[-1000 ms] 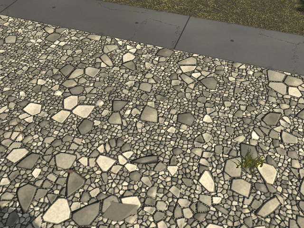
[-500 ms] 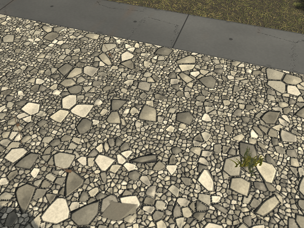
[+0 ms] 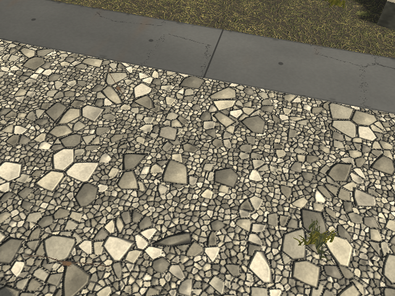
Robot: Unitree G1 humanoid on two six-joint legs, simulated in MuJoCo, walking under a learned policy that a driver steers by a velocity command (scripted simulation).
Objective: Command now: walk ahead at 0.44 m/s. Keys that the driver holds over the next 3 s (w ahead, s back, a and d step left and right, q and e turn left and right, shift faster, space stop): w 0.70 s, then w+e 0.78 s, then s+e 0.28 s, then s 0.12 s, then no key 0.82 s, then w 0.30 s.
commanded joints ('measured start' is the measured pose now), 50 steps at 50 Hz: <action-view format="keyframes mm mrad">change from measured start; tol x32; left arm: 1 -190 -3 -18 -110 -2 -9 -13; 11 356 236 66 6 20 2 -10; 50 131 41 38 -39 1 47 28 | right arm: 1 32 -189 -31 -43 4 -6 -17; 32 -611 -133 -46 -331 26 -27 42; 38 -41 -388 -138 -201 2 -30 34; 50 -278 -191 -82 -189 -18 -45 4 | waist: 1 -5 122 165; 11 206 -209 -432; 20 37 -18 61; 34 111 -33 82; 39 -64 227 -401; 50 79 88 57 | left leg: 1 -135 223 -119 -135 305 142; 8 27 257 -38 237 940 76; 12 -764 27 -185 1229 -210 9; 33 -731 110 -43 299 290 19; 36 -338 29 16 264 233 80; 38 399 435 -604 230 60 299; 50 -196 280 5 -95 342 141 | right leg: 1 0 39 -51 -202 99 16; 9 656 94 -22 -300 35 -130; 11 1131 -323 825 -576 -302 -349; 18 388 -118 213 -755 -13 -205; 36 713 -113 54 -372 597 -98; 39 -26 131 168 448 -459 -8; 50 -51 -47 143 125 54 3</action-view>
